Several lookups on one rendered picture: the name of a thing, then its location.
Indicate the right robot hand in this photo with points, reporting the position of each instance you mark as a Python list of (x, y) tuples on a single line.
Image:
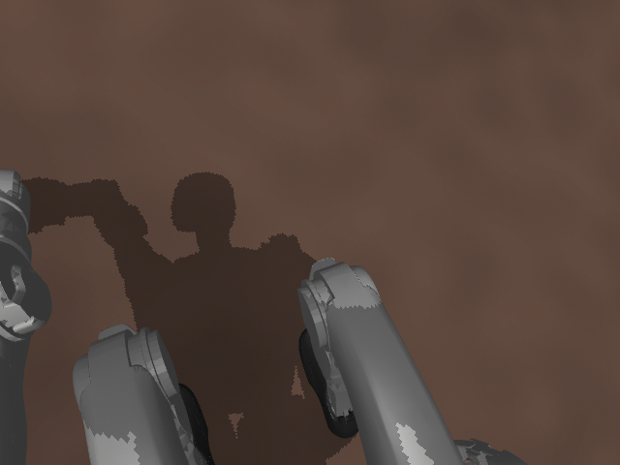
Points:
[(480, 453)]

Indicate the right robot foot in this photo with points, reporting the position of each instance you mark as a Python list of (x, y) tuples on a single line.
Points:
[(343, 427)]

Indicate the left robot foot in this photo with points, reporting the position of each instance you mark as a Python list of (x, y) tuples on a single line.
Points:
[(198, 424)]

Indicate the left robot arm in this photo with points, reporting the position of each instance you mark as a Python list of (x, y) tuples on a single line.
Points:
[(25, 305)]

